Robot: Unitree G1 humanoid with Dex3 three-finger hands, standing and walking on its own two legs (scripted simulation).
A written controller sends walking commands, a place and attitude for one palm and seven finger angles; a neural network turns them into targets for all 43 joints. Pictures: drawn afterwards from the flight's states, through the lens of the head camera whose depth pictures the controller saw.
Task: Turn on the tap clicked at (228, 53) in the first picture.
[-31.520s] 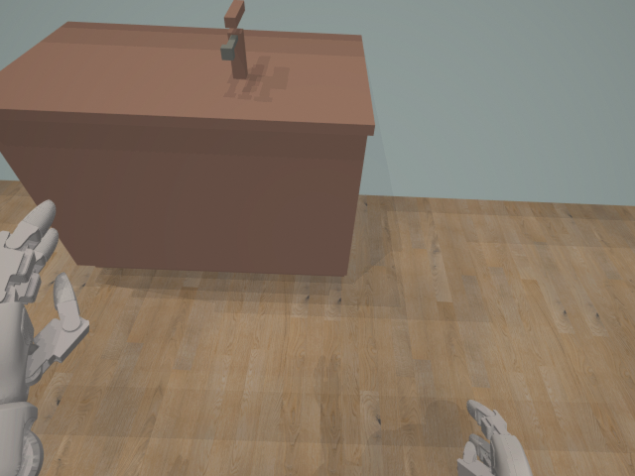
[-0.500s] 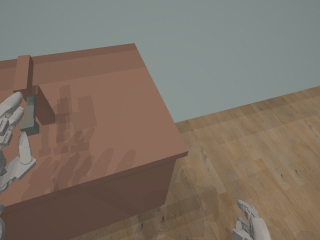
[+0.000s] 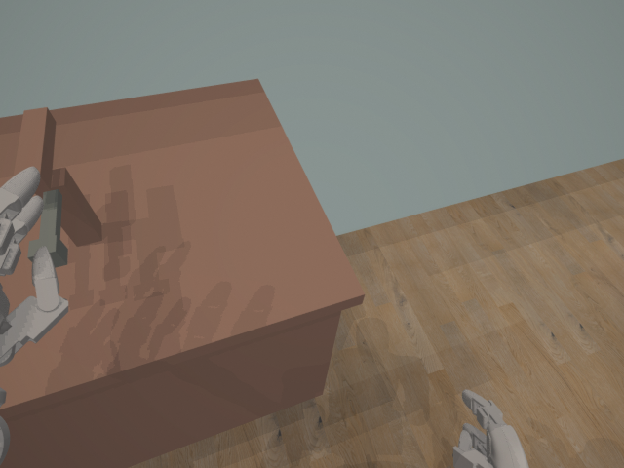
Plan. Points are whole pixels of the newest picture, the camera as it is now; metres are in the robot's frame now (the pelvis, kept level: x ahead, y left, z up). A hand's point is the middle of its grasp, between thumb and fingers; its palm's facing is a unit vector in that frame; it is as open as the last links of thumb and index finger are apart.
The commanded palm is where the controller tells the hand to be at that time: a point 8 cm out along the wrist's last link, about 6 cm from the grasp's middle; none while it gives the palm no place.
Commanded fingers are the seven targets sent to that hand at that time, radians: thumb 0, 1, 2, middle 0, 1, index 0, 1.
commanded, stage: shuffle to correct the standing spot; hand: left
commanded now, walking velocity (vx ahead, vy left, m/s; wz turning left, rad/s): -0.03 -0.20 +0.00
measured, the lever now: (48, 253) +0.32 +0.33 +0.10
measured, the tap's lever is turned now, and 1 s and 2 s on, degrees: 0 0 0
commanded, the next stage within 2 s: come to a stop and stand still in 0.22 s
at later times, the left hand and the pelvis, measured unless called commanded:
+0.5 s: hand (63, 293) +0.23 +0.24 +0.17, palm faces +0.32 -0.85 -0.42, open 7.4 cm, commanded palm +0.16 +0.28 +0.18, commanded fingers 0.00 0.90 0.90 -0.20 -0.30 -0.20 -0.30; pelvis +0.01 +0.00 +0.00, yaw +1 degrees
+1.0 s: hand out of the picture +0.24 +0.32 +0.17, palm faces +0.38 -0.84 -0.40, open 7.4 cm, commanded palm +0.17 +0.34 +0.18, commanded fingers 0.00 0.90 0.90 -0.20 -0.30 -0.20 -0.30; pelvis +0.00 +0.07 +0.00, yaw -1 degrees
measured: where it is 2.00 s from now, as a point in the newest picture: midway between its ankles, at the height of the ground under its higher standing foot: outside the picture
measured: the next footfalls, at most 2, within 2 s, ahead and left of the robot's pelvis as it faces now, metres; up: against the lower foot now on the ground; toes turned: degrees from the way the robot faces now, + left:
none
